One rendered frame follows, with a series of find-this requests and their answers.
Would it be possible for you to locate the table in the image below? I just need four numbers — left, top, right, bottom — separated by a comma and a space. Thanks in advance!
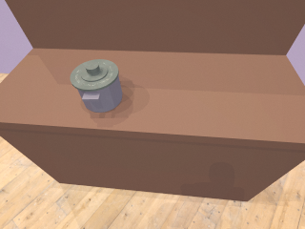
0, 0, 305, 202

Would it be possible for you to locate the knob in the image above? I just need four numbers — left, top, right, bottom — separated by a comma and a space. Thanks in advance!
85, 61, 100, 74

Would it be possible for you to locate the pot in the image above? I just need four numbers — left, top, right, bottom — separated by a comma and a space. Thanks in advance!
77, 75, 123, 113

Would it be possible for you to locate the lid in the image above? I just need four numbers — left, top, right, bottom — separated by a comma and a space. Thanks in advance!
70, 59, 119, 92

